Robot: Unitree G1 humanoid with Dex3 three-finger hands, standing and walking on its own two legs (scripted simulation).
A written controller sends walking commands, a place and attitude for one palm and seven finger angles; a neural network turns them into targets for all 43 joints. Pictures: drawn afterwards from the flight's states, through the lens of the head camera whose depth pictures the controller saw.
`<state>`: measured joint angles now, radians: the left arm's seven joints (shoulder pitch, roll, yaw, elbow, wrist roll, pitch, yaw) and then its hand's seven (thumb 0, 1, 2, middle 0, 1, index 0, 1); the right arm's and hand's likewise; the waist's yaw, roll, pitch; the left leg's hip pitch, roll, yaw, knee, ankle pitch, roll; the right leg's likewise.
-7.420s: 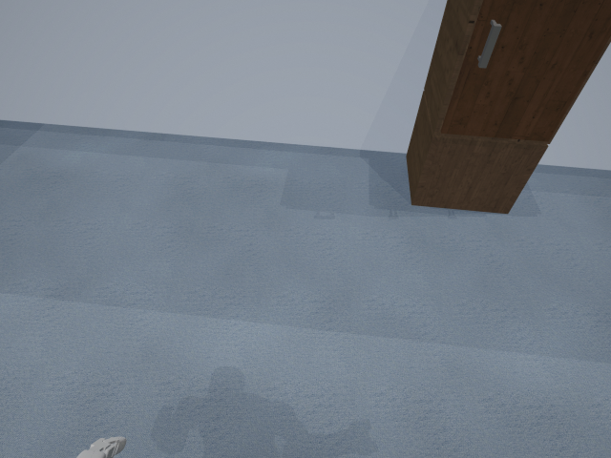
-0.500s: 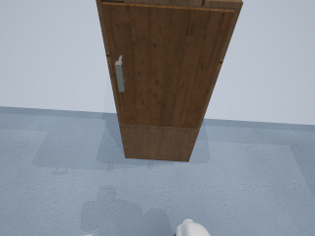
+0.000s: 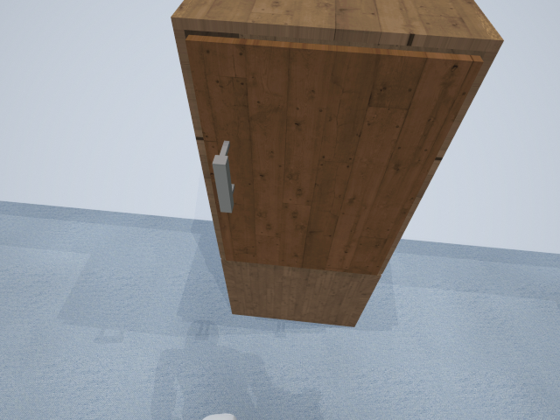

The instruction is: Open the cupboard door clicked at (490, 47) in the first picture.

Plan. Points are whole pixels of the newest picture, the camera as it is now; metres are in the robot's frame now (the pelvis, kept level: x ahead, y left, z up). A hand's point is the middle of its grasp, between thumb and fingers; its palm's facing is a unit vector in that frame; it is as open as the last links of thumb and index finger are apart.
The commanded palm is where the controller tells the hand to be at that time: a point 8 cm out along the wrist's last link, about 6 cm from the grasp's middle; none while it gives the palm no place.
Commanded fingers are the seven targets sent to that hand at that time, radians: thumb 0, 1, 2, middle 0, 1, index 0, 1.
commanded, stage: come to a stop and stand still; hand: left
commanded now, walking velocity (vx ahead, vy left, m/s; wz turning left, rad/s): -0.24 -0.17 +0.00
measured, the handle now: (226, 177) +0.51 +0.15 +0.02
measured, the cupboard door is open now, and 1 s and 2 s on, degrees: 0 0 0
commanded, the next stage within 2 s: look again from close up in 0.90 s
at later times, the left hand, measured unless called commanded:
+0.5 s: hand out of the picture -0.02 +0.13 -0.14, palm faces +0.03 -0.97 -0.25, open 7.4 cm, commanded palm none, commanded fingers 0.00 0.90 0.90 -0.20 -0.30 -0.20 -0.30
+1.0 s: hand out of the picture -0.08 +0.13 -0.16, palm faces +0.04 -0.98 -0.17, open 7.4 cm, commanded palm none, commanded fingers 0.00 0.90 0.90 -0.20 -0.30 -0.20 -0.30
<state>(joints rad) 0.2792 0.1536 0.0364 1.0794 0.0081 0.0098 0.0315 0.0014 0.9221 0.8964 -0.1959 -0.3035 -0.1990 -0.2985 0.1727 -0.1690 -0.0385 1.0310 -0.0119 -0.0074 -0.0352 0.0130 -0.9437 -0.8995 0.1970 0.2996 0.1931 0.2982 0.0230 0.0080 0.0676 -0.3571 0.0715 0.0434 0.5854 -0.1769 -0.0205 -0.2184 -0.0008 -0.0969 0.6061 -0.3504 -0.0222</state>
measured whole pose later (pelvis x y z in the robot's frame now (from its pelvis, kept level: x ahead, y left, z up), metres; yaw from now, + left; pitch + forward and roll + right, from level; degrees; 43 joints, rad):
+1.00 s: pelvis -0.07 -0.03 +0.02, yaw -1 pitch -2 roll +0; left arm 0.28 0.13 0.01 1.15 0.01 0.01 0.03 0.00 0.91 0.90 -0.20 -0.30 -0.20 -0.30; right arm 0.30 -0.12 0.00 1.14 -0.01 0.00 -0.04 0.02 -0.93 -0.90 0.20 0.30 0.20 0.30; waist 0.01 0.01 0.02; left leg -0.10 0.01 0.05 0.39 -0.26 0.00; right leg -0.21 -0.04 -0.06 0.42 -0.18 0.01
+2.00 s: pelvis -0.03 -0.04 +0.00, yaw +0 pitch +0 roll +0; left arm 0.31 0.14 0.03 1.11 0.02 0.00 0.02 0.01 0.91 0.90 -0.20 -0.30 -0.20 -0.30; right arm 0.36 -0.13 0.01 1.10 -0.02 -0.03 -0.04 0.01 -0.91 -0.90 0.20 0.30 0.19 0.30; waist 0.02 -0.01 0.02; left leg -0.13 0.01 0.05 0.52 -0.38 0.00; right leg -0.26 -0.04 -0.07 0.58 -0.32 -0.01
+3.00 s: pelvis -0.08 -0.04 +0.01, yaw -1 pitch +0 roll +1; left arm 0.32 0.16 0.00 1.09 0.01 0.00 0.01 0.01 0.91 0.90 -0.20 -0.30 -0.20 -0.30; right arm 0.36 -0.16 0.01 1.10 -0.02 0.00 -0.02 0.01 -0.91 -0.90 0.20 0.30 0.20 0.30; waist 0.00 0.01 0.02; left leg -0.22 0.01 0.05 0.48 -0.25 0.00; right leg -0.29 -0.03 -0.05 0.50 -0.21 -0.01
